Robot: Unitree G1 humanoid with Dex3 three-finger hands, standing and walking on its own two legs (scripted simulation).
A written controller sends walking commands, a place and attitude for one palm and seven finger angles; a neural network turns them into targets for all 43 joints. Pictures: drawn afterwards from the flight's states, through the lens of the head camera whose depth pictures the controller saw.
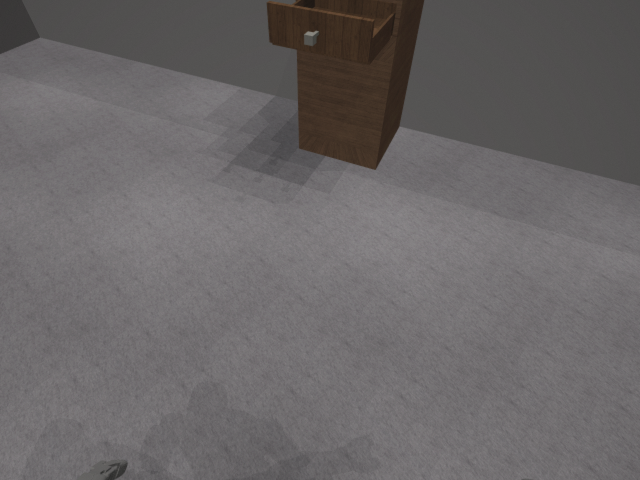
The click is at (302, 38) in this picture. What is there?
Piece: drawer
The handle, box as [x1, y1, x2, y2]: [304, 31, 318, 45]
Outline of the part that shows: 318,31 308,31 305,33 304,44 313,45 316,42 316,36 318,34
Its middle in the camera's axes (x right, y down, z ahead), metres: -0.03 -0.69 +1.32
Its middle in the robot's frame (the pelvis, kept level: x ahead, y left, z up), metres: +1.45 +0.10 -0.05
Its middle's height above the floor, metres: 0.72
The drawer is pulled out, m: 0.28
